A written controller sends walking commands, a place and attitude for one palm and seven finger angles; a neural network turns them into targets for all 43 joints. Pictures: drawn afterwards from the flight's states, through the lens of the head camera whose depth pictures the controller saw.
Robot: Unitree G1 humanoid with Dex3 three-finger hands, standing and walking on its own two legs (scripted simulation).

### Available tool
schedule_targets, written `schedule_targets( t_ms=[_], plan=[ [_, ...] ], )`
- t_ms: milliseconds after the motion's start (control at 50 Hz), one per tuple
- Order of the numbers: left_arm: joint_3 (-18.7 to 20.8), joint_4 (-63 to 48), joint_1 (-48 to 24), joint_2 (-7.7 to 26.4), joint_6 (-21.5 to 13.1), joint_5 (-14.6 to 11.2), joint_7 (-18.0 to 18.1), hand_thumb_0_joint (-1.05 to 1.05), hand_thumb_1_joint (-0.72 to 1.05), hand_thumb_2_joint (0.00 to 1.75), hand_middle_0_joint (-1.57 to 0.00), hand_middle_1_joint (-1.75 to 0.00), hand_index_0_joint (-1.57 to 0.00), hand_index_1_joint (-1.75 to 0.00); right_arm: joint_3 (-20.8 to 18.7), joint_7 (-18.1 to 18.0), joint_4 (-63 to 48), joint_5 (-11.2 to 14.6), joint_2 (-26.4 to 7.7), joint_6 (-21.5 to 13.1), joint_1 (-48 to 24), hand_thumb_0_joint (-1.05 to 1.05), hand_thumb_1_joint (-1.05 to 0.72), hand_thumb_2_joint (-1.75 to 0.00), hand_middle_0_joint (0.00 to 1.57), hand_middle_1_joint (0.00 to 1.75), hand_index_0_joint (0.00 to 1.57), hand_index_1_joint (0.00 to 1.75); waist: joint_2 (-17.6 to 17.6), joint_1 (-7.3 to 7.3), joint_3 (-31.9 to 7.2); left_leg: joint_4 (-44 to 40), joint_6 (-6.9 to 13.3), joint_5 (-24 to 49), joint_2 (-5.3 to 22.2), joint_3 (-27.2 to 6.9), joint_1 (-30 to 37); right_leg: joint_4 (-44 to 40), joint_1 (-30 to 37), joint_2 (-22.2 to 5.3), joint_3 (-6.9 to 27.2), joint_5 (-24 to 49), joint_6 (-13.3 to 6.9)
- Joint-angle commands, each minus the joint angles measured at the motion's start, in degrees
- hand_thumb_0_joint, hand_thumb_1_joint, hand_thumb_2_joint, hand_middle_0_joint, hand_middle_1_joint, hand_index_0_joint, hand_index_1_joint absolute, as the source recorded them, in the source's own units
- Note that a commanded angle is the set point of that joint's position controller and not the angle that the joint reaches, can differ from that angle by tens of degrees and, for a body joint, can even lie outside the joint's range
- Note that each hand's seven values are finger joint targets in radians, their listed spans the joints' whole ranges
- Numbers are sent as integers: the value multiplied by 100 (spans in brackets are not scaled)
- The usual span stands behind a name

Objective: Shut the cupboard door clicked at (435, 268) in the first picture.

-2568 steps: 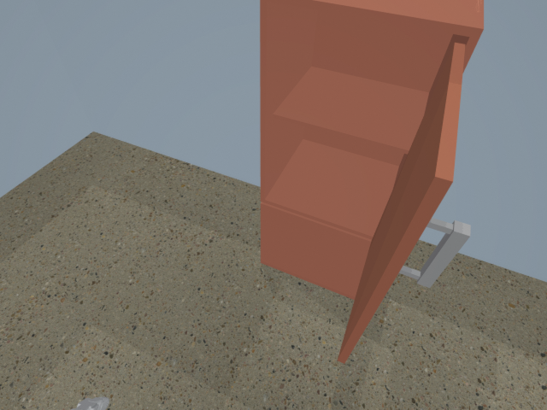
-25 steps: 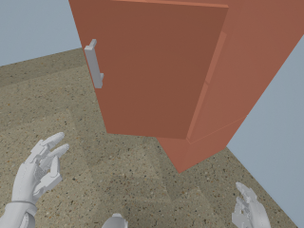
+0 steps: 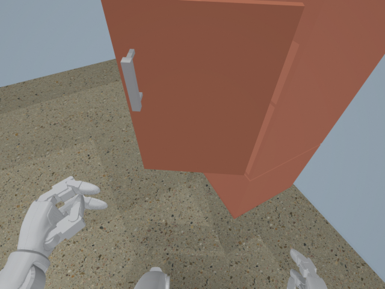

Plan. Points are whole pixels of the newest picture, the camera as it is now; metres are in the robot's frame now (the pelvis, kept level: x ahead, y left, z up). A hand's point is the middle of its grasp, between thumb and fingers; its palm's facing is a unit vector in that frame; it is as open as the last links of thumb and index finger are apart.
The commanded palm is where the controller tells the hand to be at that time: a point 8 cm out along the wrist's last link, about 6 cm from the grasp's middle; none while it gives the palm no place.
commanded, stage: raise the hand and make a fist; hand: left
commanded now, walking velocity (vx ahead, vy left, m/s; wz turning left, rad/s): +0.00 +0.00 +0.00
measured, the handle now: (134, 81) +0.54 +0.17 +0.14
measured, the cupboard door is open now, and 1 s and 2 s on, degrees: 57 57 57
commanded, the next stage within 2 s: bring the fist close to the handle in 1.10 s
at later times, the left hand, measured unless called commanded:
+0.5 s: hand (57, 225) +0.20 +0.23 +0.11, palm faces +0.01 -1.00 -0.03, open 3.1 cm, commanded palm +0.18 +0.28 +0.12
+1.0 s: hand (82, 220) +0.20 +0.18 +0.13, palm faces -0.01 -1.00 -0.04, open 3.1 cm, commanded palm +0.19 +0.23 +0.14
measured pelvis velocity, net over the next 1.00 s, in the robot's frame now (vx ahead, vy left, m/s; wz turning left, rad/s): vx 0.00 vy -0.01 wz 0.04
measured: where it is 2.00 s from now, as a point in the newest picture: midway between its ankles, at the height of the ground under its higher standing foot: outside the picture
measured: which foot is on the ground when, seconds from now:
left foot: down 0.00-1.00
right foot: down 0.00-1.00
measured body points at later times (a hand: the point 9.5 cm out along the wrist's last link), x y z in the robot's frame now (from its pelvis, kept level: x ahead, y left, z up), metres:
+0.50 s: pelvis -0.01 +0.03 +0.02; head -0.01 +0.04 +0.47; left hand +0.20 +0.28 +0.11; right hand +0.20 -0.17 -0.03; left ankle +0.08 +0.12 -0.68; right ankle -0.02 -0.12 -0.68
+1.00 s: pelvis +0.00 -0.01 +0.03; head -0.01 -0.03 +0.48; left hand +0.20 +0.24 +0.13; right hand +0.17 -0.25 -0.04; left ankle +0.08 +0.12 -0.68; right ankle -0.02 -0.12 -0.68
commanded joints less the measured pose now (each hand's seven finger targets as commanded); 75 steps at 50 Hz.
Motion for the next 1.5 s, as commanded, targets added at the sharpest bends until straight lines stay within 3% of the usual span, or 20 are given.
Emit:
schedule_targets(
  t_ms=[0,60,120,220,280,440,520,620,640,780,820,840,920,980,1120,1180,1260,1340,1400,1480],
  plan=[
    [224,-1443,170,539,-719,5,286,0,90,90,-95,-112,-95,-112,-366,86,-1042,-55,-888,-375,-624,0,-90,-90,20,30,20,30,67,215,-969,-826,183,1014,-305,-322,1751,-846,-406,162,-237,1746,-5],
    [-321,-1698,64,349,-734,136,171,0,90,90,-101,-118,-101,-118,-340,115,-1066,-35,-989,-423,-521,0,-90,-90,20,30,20,30,308,38,-851,-931,182,704,-258,-455,1854,-887,-599,179,-281,1358,-48],
    [-312,-2109,-201,584,-643,204,195,0,90,90,-106,-124,-106,-124,-315,82,-1102,-27,-1079,-465,-482,0,-90,-90,20,30,20,30,345,-23,-971,-1132,175,237,-197,-683,2031,-935,-607,202,-304,1067,-82],
    [172,-2631,-251,954,-527,308,591,0,90,90,-115,-134,-115,-134,-238,67,-1146,-37,-1051,-389,-576,0,-90,-90,20,30,20,30,744,187,-1132,-1535,67,-122,-149,-922,2378,-938,-395,217,-389,967,-168],
    [-77,-2629,-118,631,-350,315,721,0,90,90,-121,-140,-121,-140,-159,102,-1233,-13,-981,-283,-646,0,-90,-90,20,30,20,30,857,143,-846,-1783,22,-403,-109,-967,2448,-1071,-315,201,-438,911,-154],
    [-444,-2131,-545,549,414,312,453,0,90,90,-130,-150,-130,-150,-5,30,-1339,70,-1037,-153,-723,0,-90,-90,20,30,20,30,400,56,-134,-2105,107,-916,-206,-807,2196,-1689,101,201,-373,718,-108],
    [2,-2476,-943,989,309,265,483,0,90,90,-130,-150,-130,-150,28,-13,-1298,28,-1046,-212,-797,0,-90,-90,20,30,20,30,477,142,-409,-2116,115,-785,-259,-740,2452,-1838,336,207,-302,676,-128],
    [98,-2485,-893,980,166,193,519,0,90,90,-130,-150,-130,-150,63,7,-1176,40,-992,-329,-870,0,-90,-90,20,30,20,30,578,178,-397,-2124,122,-530,-294,-609,2570,-2037,552,183,-250,701,-141],
    [-77,-2509,-884,804,178,170,484,0,90,90,-130,-150,-130,-150,72,19,-1174,64,-958,-362,-893,0,-90,-90,20,30,20,30,632,132,-341,-2144,125,-513,-301,-580,2598,-2081,542,154,-255,694,-130],
    [-188,-1754,-577,687,561,80,228,0,90,90,-130,-150,-130,-150,2,-6,-1086,109,-1025,-430,-916,0,-90,-90,20,30,20,30,-66,158,193,-1949,165,-265,-385,-325,2240,-2506,504,15,69,223,-35],
    [90,-1798,-693,962,491,28,234,0,90,90,-130,-150,-130,-150,-37,-36,-1059,88,-1050,-449,-939,0,-90,-90,20,30,20,30,-322,193,155,-1777,169,-72,-401,-281,2162,-2622,579,-55,307,80,-15],
    [-7,-1969,-768,829,399,18,238,0,90,90,-130,-150,-130,-150,-31,-29,-1081,82,-1013,-474,-954,0,-90,-90,20,30,20,30,-195,185,23,-1744,178,53,-411,-252,2238,-2595,621,-76,315,154,-19],
    [234,-2322,-1067,1068,-21,41,390,0,90,90,-130,-150,-130,-150,-50,-18,-977,43,-999,-555,-895,0,-90,-90,20,30,20,30,-77,185,-222,-1600,187,428,-397,-237,2375,-2421,707,-70,340,738,-19],
    [40,-2192,-905,806,-168,79,403,0,90,90,-130,-150,-130,-150,-68,12,-906,70,-963,-604,-855,0,-90,-90,20,30,20,30,127,141,-273,-1603,199,652,-402,-200,2502,-2267,711,-65,237,1317,-5],
    [66,-1644,-561,832,248,61,177,0,90,90,-130,-150,-130,-150,-139,-1,-916,116,-1013,-476,-837,0,-90,-90,20,30,20,30,-348,181,-167,-1514,224,845,-422,-168,2340,-2305,868,-192,442,2069,232],
    [98,-1871,-709,777,233,23,193,0,90,90,-130,-150,-130,-150,-134,1,-981,109,-985,-431,-843,0,-90,-90,20,30,20,30,-274,194,-391,-1582,232,1061,-433,-131,2506,-2175,957,-143,247,2502,189],
    [-2,-1848,-1609,757,-1,103,379,0,90,90,-130,-150,-130,-150,-112,-14,-850,88,-996,-424,-799,0,-90,-90,20,30,20,30,-180,-2,-291,-1588,242,1032,-409,-144,2660,-2122,679,-45,116,2277,115],
    [-542,-1573,-2255,416,-37,294,492,0,90,90,-130,-150,-130,-150,-108,-9,-738,95,-989,-417,-781,0,-90,-90,20,30,20,30,75,-115,-361,-1658,247,853,-386,-182,2809,-2080,505,-4,8,1888,37],
    [-674,-1363,-2464,359,117,413,558,0,90,90,-130,-150,-130,-150,-128,-1,-741,96,-1003,-381,-766,0,-90,-90,20,30,20,30,157,-59,-709,-1720,235,905,-377,-188,2971,-2048,555,-13,-37,1912,15],
    [-596,-881,-2914,460,390,567,809,0,90,90,-130,-150,-130,-150,-109,30,-713,84,-990,-212,-791,0,-90,-90,20,30,20,30,-7,-22,-722,-1808,210,962,-356,-175,2971,-2060,622,-11,-82,1981,-1]
  ],
)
